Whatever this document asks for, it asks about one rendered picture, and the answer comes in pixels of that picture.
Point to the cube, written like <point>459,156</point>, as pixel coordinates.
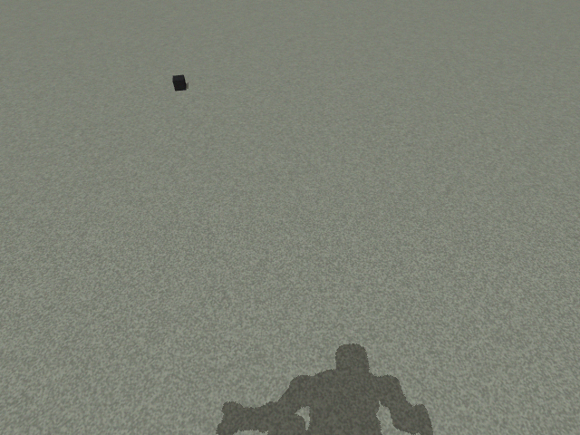
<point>179,82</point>

